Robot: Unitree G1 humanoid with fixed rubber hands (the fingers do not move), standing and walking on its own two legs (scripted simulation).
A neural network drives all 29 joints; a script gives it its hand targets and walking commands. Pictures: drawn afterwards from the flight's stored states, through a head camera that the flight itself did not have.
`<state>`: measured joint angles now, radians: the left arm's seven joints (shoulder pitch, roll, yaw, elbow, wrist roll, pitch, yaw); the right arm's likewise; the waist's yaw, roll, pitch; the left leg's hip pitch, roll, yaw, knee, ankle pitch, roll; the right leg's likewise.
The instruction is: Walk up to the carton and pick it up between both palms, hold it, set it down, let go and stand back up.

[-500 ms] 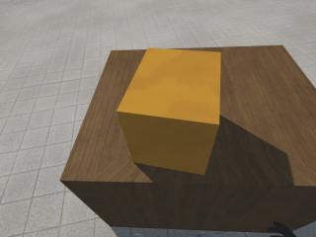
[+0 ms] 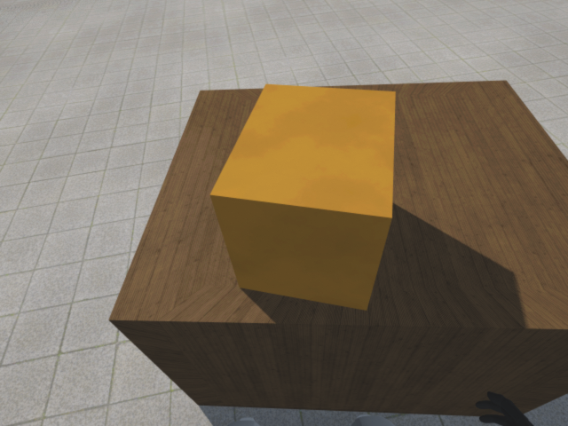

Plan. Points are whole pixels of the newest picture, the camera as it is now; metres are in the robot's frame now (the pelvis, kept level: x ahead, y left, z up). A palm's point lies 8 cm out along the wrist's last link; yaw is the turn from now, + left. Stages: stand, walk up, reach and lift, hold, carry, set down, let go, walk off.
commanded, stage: reach and lift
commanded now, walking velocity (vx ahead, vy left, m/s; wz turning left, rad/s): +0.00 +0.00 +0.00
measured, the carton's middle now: (314, 193) +0.49 -0.05 +0.04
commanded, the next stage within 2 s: none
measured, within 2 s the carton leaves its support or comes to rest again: neither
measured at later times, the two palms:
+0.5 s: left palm (114, 403) +0.20 +0.26 -0.05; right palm out of the picture +0.13 -0.27 -0.06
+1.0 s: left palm (97, 390) +0.21 +0.27 -0.01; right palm (473, 421) +0.14 -0.20 -0.01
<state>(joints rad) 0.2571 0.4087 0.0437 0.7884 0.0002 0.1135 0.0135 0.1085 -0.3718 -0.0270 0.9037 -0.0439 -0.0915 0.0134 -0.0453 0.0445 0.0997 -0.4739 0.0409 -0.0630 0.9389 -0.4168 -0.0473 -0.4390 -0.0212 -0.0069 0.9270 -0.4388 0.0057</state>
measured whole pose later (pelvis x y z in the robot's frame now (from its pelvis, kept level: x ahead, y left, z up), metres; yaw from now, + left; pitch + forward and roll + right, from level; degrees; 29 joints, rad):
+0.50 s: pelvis +0.00 -0.01 +0.03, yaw +0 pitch -2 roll +0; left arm 0.07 0.37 0.03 0.53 0.00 0.29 -0.01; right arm 0.16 -0.22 -0.06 0.85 -0.07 -0.30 -0.03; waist -0.05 -0.04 0.10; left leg -0.37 0.05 -0.06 0.70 -0.30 -0.06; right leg -0.36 -0.02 -0.01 0.73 -0.34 0.01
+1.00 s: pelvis -0.01 +0.03 +0.04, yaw +1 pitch -5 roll -2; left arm 0.08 0.37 -0.03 0.41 -0.06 0.19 0.00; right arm 0.21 -0.10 -0.06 0.59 -0.02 -0.22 -0.06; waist -0.04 -0.06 0.10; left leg -0.30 0.01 -0.05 0.62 -0.23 -0.02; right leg -0.24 -0.05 -0.01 0.56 -0.24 0.01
